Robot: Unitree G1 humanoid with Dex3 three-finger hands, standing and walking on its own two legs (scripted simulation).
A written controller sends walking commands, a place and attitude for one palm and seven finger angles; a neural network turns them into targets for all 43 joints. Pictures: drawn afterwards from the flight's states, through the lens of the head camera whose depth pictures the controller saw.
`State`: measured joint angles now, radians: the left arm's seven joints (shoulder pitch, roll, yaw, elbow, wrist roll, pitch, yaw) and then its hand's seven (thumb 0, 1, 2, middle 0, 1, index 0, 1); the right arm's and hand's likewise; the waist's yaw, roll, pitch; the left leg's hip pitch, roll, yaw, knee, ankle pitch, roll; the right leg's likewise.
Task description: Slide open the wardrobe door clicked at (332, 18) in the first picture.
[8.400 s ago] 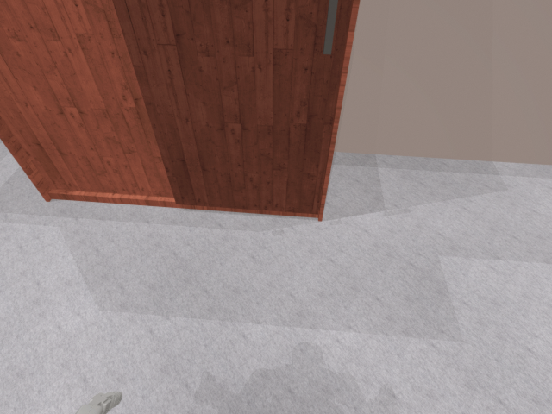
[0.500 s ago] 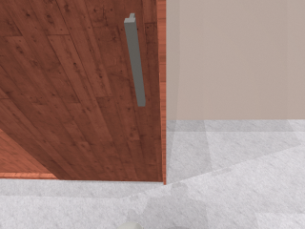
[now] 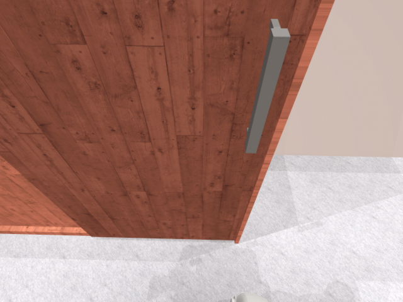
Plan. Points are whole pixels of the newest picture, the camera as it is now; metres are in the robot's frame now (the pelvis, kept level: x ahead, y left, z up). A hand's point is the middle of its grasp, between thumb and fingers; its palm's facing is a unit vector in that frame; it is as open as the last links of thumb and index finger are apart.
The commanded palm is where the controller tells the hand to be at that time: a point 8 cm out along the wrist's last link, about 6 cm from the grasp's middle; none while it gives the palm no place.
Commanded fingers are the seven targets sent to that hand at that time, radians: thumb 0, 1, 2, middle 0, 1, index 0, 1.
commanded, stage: shuffle to correct the standing spot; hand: right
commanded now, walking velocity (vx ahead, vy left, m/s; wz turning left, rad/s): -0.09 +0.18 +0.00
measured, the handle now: (260, 97) +0.43 -0.08 +0.19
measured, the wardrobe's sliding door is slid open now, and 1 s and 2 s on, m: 0.00 0.00 0.00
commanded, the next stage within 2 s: come to a stop and stand still in 0.10 s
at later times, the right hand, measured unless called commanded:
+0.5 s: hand out of the picture +0.00 -0.08 -0.17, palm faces +0.02 +0.98 -0.21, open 7.3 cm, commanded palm none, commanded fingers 0.00 -0.90 -0.90 0.20 0.30 0.20 0.30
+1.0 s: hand out of the picture -0.06 -0.14 -0.18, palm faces +0.07 +0.98 -0.20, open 7.3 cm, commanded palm none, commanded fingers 0.00 -0.90 -0.90 0.20 0.30 0.20 0.30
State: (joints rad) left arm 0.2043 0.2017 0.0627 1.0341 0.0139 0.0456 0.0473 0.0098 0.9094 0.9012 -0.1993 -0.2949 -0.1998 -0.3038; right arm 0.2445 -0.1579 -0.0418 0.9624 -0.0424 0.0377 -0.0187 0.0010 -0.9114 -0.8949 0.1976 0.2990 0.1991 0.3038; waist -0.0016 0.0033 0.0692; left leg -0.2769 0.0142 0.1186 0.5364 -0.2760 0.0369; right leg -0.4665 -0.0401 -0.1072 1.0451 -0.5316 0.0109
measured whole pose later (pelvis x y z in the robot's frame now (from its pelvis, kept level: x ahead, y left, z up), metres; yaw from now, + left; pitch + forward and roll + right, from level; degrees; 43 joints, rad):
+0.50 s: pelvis -0.04 +0.10 +0.00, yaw +0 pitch -1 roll +0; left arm 0.23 0.18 0.05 1.04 0.01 0.03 0.02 0.01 0.91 0.90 -0.20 -0.30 -0.20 -0.30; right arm 0.24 -0.16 -0.03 1.05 -0.03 0.01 -0.02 0.00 -0.91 -0.90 0.20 0.30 0.20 0.30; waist 0.00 0.00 0.06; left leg -0.20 0.08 0.02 0.53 -0.31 -0.07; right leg -0.32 -0.09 -0.09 0.59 -0.30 0.03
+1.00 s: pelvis -0.05 +0.05 +0.01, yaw +0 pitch -1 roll +0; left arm 0.20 0.15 0.01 0.99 0.03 0.01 0.03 0.01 0.91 0.90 -0.20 -0.30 -0.20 -0.30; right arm 0.27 -0.21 -0.05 1.06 -0.03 0.05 -0.03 0.00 -0.91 -0.90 0.20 0.30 0.20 0.30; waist -0.03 0.06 0.05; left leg -0.33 0.07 0.05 0.83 -0.45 -0.03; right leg -0.23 0.01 -0.10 0.46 -0.23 -0.06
